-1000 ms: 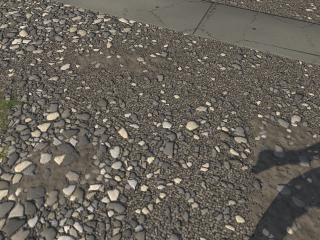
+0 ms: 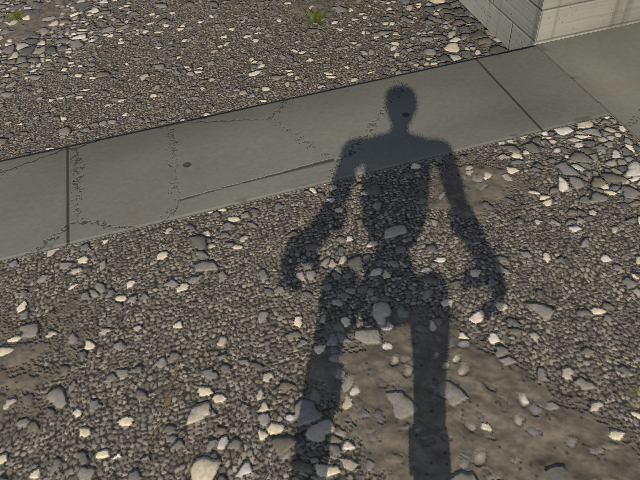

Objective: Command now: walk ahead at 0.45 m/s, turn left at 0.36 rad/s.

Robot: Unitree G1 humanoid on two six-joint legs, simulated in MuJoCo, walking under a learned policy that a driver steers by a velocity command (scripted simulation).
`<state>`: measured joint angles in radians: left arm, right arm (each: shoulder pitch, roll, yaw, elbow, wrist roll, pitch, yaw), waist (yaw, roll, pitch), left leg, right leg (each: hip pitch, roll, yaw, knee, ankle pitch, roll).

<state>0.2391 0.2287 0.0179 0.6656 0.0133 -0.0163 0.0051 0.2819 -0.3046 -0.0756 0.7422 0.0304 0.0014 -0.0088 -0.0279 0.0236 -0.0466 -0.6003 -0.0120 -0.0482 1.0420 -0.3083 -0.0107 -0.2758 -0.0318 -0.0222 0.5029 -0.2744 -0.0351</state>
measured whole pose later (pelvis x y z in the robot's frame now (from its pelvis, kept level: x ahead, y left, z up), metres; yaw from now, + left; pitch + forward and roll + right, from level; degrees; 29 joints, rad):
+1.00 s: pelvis +0.20 +0.11 -0.01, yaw +24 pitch +2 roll +1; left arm 0.25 0.30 0.07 0.67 -0.01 -0.01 0.00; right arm 0.08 -0.27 -0.05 0.63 -0.02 0.02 -0.03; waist 0.05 0.03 0.03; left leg -0.38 -0.08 -0.04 0.79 -0.43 0.01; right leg -0.35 0.02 0.06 0.62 -0.31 -0.02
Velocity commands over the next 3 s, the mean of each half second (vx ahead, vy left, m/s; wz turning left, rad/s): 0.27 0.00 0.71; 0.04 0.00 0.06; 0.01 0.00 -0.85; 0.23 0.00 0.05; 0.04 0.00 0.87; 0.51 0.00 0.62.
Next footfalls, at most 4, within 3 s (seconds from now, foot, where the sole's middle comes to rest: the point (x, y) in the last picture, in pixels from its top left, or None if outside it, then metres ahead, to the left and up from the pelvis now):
0.36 left None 0.18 0.22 -0.78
0.92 right None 0.29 0.03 -0.78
1.30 left None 0.25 0.26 -0.78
1.74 right None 0.28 -0.04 -0.78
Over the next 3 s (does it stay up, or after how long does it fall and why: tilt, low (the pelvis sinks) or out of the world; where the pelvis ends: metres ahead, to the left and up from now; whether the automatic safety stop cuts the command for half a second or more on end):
stays up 0.49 0.18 0.00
